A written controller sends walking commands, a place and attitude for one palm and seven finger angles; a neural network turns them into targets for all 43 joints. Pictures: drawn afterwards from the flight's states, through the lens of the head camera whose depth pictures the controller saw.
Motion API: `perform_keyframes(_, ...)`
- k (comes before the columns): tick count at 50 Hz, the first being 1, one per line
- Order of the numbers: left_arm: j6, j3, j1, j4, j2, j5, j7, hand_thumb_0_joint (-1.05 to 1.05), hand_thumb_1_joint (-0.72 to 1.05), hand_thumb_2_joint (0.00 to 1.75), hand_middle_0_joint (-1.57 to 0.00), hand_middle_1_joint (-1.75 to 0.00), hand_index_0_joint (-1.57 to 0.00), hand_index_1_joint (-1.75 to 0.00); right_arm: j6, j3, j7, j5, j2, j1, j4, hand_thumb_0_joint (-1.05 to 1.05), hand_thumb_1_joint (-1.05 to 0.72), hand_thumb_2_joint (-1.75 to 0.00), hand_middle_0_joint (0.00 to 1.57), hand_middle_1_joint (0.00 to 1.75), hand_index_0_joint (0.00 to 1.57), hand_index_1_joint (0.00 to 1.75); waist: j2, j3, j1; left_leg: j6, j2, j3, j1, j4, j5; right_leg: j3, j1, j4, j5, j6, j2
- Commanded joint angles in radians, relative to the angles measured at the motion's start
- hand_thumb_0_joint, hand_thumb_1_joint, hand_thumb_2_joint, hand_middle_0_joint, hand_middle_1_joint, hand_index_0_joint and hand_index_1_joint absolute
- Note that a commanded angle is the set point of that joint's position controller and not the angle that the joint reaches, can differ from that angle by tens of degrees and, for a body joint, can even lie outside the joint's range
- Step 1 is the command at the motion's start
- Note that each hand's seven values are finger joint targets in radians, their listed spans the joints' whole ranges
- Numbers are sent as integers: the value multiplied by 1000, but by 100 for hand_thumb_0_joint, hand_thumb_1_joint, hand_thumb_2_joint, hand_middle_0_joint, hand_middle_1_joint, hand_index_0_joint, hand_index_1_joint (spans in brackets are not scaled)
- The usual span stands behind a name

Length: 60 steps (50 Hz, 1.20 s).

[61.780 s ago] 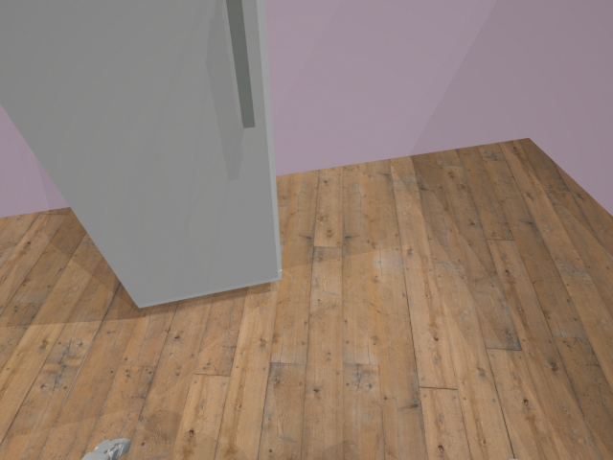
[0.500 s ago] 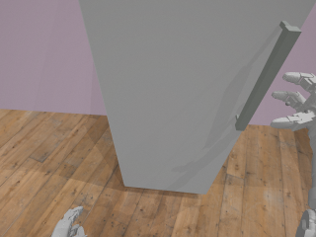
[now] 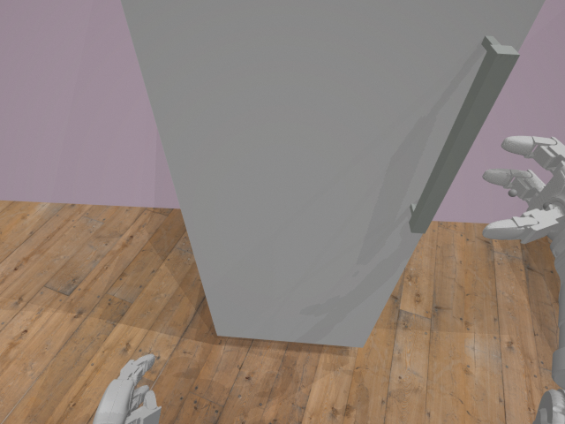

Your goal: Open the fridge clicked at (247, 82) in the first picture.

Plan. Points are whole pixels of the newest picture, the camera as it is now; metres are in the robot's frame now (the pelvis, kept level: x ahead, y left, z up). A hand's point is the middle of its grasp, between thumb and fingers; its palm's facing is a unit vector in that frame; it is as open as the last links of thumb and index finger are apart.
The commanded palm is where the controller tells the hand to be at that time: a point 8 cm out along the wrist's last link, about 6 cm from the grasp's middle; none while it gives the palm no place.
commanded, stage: move the hooked fingers beside the handle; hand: right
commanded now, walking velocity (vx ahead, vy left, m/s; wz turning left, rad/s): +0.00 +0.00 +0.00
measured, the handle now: (447, 151) +0.48 -0.20 +0.17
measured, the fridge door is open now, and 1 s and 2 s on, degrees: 2 2 2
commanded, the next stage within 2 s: feel for the door with the fingertips in 0.42 s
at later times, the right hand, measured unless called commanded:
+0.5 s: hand (521, 191) +0.38 -0.26 +0.19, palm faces +0.06 +1.00 -0.01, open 14.0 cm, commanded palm +0.34 -0.31 +0.18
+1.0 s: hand (485, 189) +0.38 -0.22 +0.18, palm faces +0.06 +1.00 +0.00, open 14.0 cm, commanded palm +0.36 -0.28 +0.18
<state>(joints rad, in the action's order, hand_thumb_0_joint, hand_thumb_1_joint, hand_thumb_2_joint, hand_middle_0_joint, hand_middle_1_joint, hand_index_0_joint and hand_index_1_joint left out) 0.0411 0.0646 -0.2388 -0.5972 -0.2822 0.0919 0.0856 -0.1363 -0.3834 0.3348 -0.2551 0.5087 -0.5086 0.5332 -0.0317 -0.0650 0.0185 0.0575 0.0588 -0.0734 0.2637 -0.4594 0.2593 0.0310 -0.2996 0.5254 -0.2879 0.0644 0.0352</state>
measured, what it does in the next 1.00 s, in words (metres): stands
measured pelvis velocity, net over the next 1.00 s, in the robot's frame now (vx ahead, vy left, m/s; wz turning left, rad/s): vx -0.01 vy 0.00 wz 0.00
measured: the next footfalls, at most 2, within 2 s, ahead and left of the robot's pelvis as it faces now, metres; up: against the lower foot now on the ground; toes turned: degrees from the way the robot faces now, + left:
none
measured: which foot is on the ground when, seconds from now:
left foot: down 0.00-1.00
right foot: down 0.00-1.00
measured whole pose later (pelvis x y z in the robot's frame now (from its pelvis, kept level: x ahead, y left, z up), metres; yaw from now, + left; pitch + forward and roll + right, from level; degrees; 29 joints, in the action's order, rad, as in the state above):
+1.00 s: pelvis -0.01 +0.00 +0.00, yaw +0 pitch +2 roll +1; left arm 0.02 0.07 -0.23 -0.63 -0.27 0.08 0.09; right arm -0.19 -0.31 0.23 -0.24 0.42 -0.50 0.45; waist -0.03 -0.06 0.02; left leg 0.06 0.06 -0.07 0.23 -0.43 0.24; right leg 0.03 -0.26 0.49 -0.26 0.06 0.04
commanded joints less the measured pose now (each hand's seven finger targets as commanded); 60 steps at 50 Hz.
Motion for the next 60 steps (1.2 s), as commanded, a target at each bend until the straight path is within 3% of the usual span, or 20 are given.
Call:
perform_keyframes(1,40,-56,53,124,-138,-1,13,0,90,90,-20,-30,-20,-30,86,-79,-11,-25,302,-418,-250,0,50,-30,30,120,30,120,-37,-295,1,-13,-40,62,-49,39,-306,-93,213,-39,375,-25,-55)
perform_keyframes(8,28,-56,66,134,-140,3,9,0,90,90,-20,-30,-20,-30,19,-77,-7,-16,278,-330,-188,0,50,-30,30,120,30,120,-10,-231,-11,-15,-45,57,-49,44,-298,-89,155,-60,337,-26,-53)
perform_keyframes(11,29,-57,73,146,-137,2,9,0,90,90,-20,-30,-20,-30,37,-39,-7,-23,245,-367,-271,0,50,-30,30,120,30,120,-39,-248,-2,-12,-44,56,-40,45,-292,-91,193,-55,364,-29,-58)
perform_keyframes(14,37,-57,75,142,-137,-1,13,0,90,90,-20,-30,-20,-30,66,-82,-14,-25,293,-410,-333,0,50,-30,30,120,30,120,-61,-289,-3,-9,-38,60,-39,47,-289,-105,237,-58,385,-36,-57)
perform_keyframes(15,40,-54,80,141,-135,-2,16,0,90,90,-20,-30,-20,-30,71,-47,-11,-27,256,-436,-345,0,50,-30,30,120,30,120,-76,-282,6,-11,-38,60,-26,49,-279,-104,242,-60,378,-37,-57)
perform_keyframes(17,43,-56,76,128,-137,-4,17,0,90,90,-20,-30,-20,-30,79,-91,-16,-31,299,-418,-329,0,50,-30,30,120,30,120,-68,-277,0,-10,-38,63,-38,54,-279,-101,233,-61,368,-35,-57)
perform_keyframes(20,47,-49,79,114,-136,-2,22,0,90,90,-20,-30,-20,-30,61,-31,-16,-20,246,-462,-286,0,50,-30,30,120,30,120,-93,-229,14,-7,-40,51,-1,63,-214,-115,220,-78,310,-43,-56)
perform_keyframes(25,43,-54,76,116,-139,0,19,0,90,90,-20,-30,-20,-30,20,10,-17,-17,198,-409,-238,0,50,-30,30,120,30,120,-65,-240,6,-6,-43,47,0,62,-214,-121,222,-78,322,-48,-59)
perform_keyframes(28,38,-57,74,125,-141,-1,12,0,90,90,-20,-30,-20,-30,19,-30,-26,-22,230,-368,-246,0,50,-30,30,120,30,120,-7,-270,-9,-9,-44,52,-40,54,-255,-109,201,-71,335,-38,-56)
perform_keyframes(31,39,-58,81,129,-135,-1,9,0,90,90,-20,-30,-20,-30,38,-8,-43,-26,197,-390,-292,0,50,-30,30,120,30,120,5,-271,-5,-12,-43,55,-41,53,-260,-101,212,-67,343,-34,-59)
perform_keyframes(33,41,-56,91,129,-130,-3,7,0,90,90,-20,-30,-20,-30,45,-21,-61,-17,206,-406,-323,0,50,-30,30,120,30,120,-36,-269,-11,-10,-43,59,-46,54,-257,-102,214,-75,336,-36,-56)
perform_keyframes(35,43,-53,99,131,-123,-5,7,0,90,90,-20,-30,-20,-30,50,5,-76,-13,166,-404,-355,0,50,-30,30,120,30,120,-71,-268,-12,-7,-43,58,-41,54,-253,-105,232,-78,353,-42,-56)
perform_keyframes(38,38,-51,95,114,-127,-7,10,0,90,90,-20,-30,-20,-30,37,-8,-100,-1,188,-428,-329,0,50,-30,30,120,30,120,-41,-234,-3,-9,-43,60,-44,66,-229,-101,198,-87,298,-35,-56)
perform_keyframes(42,32,-50,108,117,-122,-6,13,0,90,90,-20,-30,-20,-30,16,17,-110,0,152,-413,-332,0,50,-30,30,120,30,120,-29,-238,-4,-11,-47,62,-63,69,-231,-94,194,-89,284,-28,-53)
perform_keyframes(47,26,-49,102,107,-124,-8,16,0,90,90,-20,-30,-20,-30,22,-21,-115,-1,197,-420,-322,0,50,-30,30,120,30,120,-7,-263,-6,-13,-49,69,-98,67,-278,-84,188,-83,305,-23,-50)
perform_keyframes(48,28,-48,109,113,-120,-6,16,0,90,90,-20,-30,-20,-30,24,3,-112,1,175,-440,-337,0,50,-30,30,120,30,120,-27,-274,-5,-14,-50,72,-98,65,-279,-82,195,-82,306,-22,-47)
perform_keyframes(52,23,-48,95,94,-126,-4,19,0,90,90,-20,-30,-20,-30,20,19,-107,0,165,-457,-243,0,50,-30,30,120,30,120,-3,-215,13,-19,-50,73,-64,74,-253,-81,168,-79,265,-18,-48)
perform_keyframes(56,17,-52,73,83,-135,-5,20,0,90,90,-20,-30,-20,-30,11,-7,-100,5,212,-479,-153,0,50,-30,30,120,30,120,23,-202,19,-25,-58,84,-63,80,-231,-69,124,-69,219,-11,-44)
perform_keyframes(58,15,-50,71,84,-136,-6,22,0,90,90,-20,-30,-20,-30,24,-28,-98,16,254,-545,-147,0,50,-30,30,120,30,120,-11,-227,20,-23,-63,90,-77,72,-242,-70,112,-68,220,-11,-40)
perform_keyframes(60,23,-54,67,93,-131,-6,19,0,90,90,-20,-30,-20,-30,53,-4,-90,16,226,-571,-180,0,50,-30,30,120,30,120,-45,-274,18,-19,-59,89,-85,60,-278,-73,150,-58,265,-11,-39)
